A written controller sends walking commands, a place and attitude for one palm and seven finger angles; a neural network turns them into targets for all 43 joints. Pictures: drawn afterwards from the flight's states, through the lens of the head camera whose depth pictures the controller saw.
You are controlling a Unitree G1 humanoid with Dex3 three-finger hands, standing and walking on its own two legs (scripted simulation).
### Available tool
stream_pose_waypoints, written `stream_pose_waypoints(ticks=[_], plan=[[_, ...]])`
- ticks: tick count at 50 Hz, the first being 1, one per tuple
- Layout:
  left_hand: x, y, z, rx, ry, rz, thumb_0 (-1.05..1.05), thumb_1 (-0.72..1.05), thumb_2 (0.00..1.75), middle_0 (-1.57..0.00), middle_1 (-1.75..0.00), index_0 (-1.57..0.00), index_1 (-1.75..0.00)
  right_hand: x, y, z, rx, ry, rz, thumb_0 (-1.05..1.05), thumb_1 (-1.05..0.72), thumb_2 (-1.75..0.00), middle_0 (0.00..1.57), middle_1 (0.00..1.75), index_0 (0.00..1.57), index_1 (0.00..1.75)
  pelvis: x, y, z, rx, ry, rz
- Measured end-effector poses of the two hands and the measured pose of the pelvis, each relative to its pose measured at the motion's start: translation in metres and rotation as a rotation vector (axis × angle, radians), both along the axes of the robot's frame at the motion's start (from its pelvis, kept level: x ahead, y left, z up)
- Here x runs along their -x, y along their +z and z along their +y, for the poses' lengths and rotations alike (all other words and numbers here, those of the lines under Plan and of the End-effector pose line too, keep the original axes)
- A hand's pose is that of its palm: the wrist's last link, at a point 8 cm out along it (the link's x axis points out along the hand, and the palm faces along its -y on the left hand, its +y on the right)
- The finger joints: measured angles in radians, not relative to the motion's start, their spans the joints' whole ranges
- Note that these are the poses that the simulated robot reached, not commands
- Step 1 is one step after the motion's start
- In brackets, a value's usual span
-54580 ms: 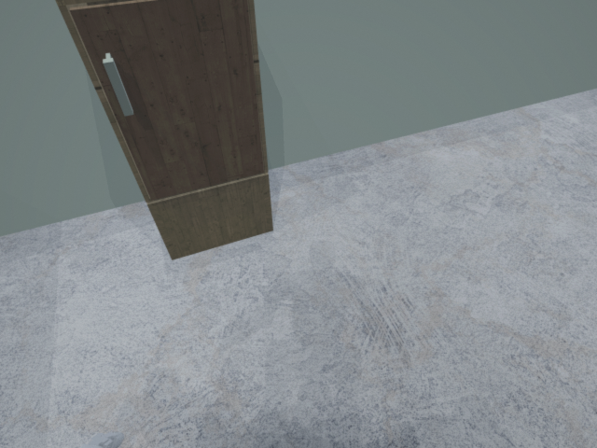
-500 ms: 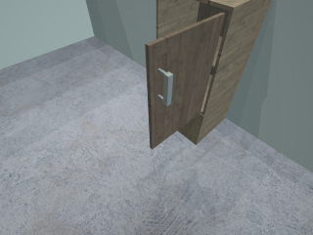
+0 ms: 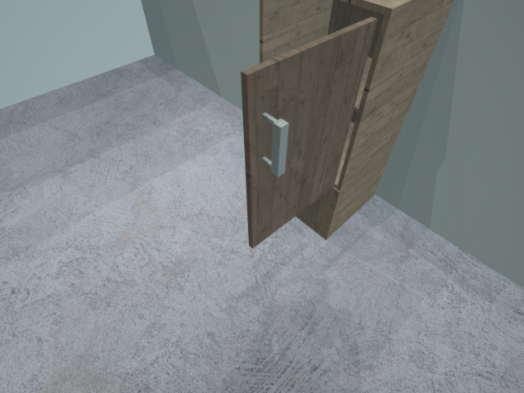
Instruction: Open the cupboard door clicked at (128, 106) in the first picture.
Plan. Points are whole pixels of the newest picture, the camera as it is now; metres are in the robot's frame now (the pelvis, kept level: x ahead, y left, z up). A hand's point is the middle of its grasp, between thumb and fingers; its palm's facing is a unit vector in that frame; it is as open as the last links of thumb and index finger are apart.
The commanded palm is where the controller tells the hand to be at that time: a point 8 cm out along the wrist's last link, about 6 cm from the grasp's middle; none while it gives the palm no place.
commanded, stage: look to check the result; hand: left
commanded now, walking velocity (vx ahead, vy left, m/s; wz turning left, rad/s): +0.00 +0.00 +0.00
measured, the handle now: (272, 144) +0.61 +0.01 +0.02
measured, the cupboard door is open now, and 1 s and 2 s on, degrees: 88 88 88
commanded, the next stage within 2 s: stand and wait in 0.34 s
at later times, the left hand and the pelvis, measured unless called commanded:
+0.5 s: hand out of the picture +0.00 +0.16 -0.18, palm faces +0.03 -0.99 -0.16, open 7.4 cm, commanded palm none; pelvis +0.01 +0.00 +0.00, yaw +0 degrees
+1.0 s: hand out of the picture +0.01 +0.15 -0.18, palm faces +0.04 -0.99 -0.16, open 7.4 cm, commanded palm none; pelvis +0.03 +0.00 +0.00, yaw +0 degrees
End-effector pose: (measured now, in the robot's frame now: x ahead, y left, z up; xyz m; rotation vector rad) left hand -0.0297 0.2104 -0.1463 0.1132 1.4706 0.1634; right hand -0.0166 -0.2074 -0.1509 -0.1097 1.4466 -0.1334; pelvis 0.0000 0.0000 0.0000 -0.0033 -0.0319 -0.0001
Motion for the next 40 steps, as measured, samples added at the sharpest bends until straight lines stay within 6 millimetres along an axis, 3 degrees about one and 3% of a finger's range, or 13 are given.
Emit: stream_pose_waypoints(ticks=[25,40], plan=[[-0.029,0.000,-0.005,0.011,-0.013,-0.030,0.00,0.91,0.90,-0.20,-0.29,-0.20,-0.30,-0.015,0.002,-0.002,0.004,0.004,0.007,0.00,-0.91,-0.90,0.20,0.30,0.20,0.30,-0.014,0.002,-0.002,-0.003,-0.001,0.004],[-0.032,0.001,-0.005,0.008,-0.010,-0.016,0.00,0.91,0.90,-0.20,-0.29,-0.20,-0.30,-0.024,0.004,-0.006,0.011,0.008,0.009,0.00,-0.91,-0.90,0.20,0.30,0.20,0.30,-0.022,0.003,-0.004,-0.003,-0.001,0.006]])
